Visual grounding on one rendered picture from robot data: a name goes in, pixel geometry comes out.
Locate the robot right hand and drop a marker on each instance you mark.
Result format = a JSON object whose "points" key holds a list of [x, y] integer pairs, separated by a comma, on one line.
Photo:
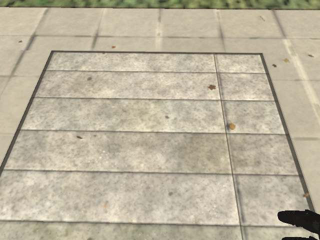
{"points": [[307, 219]]}

